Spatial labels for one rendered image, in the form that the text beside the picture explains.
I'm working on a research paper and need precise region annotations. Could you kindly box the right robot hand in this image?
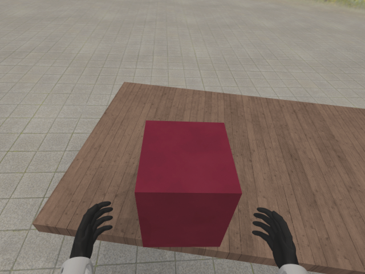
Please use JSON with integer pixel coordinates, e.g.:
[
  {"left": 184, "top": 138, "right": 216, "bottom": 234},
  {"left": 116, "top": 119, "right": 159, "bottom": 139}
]
[{"left": 252, "top": 207, "right": 299, "bottom": 269}]

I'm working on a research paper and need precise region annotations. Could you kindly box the table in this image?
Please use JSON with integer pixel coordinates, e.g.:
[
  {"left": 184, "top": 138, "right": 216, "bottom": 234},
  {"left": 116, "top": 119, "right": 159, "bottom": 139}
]
[{"left": 33, "top": 82, "right": 365, "bottom": 274}]

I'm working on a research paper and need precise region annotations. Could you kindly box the left robot hand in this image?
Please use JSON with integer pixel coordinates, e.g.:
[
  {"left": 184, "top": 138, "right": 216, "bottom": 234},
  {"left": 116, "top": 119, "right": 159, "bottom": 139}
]
[{"left": 70, "top": 202, "right": 113, "bottom": 259}]

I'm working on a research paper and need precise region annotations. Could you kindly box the carton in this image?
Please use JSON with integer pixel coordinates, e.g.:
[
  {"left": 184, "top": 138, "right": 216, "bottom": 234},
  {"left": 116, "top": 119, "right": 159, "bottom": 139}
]
[{"left": 135, "top": 120, "right": 242, "bottom": 247}]

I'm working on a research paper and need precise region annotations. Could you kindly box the robot left forearm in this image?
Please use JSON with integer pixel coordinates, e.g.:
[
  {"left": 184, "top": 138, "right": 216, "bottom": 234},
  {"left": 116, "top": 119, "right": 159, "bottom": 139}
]
[{"left": 60, "top": 257, "right": 94, "bottom": 274}]

